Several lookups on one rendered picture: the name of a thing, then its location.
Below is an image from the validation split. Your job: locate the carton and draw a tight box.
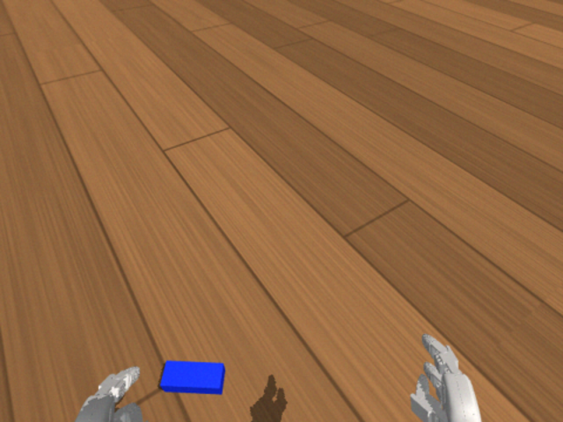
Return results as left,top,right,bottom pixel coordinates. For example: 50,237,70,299
160,360,225,395

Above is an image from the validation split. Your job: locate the left robot hand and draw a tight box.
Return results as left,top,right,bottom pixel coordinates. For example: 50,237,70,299
75,367,148,422

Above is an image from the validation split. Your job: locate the right robot hand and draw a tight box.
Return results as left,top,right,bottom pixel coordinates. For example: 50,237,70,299
410,333,481,422

